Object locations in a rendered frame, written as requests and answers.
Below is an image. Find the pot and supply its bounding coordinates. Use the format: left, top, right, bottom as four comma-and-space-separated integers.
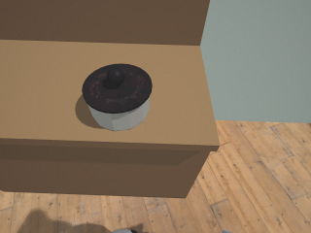
87, 96, 150, 131

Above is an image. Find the lid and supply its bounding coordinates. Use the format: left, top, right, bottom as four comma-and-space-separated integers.
82, 63, 153, 114

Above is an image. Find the knob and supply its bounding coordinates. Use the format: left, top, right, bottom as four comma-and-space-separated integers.
106, 67, 125, 85

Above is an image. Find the table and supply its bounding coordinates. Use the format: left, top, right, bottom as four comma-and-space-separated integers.
0, 0, 220, 199

